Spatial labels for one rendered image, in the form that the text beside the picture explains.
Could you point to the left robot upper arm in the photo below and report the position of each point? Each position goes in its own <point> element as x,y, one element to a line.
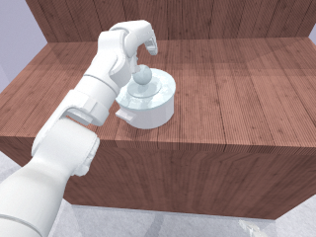
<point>31,197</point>

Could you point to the robot left hand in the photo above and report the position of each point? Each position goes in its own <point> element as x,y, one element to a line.
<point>145,34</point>

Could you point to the knob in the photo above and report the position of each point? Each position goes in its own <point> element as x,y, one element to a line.
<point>144,76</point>

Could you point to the table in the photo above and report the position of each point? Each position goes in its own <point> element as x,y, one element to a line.
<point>242,139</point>

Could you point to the pot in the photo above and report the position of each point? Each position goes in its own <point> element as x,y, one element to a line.
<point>147,119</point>

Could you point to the robot left forearm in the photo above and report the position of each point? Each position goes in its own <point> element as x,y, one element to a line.
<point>90,101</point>

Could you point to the lid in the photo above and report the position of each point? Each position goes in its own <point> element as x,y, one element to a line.
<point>142,98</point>

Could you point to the robot right hand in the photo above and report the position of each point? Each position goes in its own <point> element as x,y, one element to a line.
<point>251,229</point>

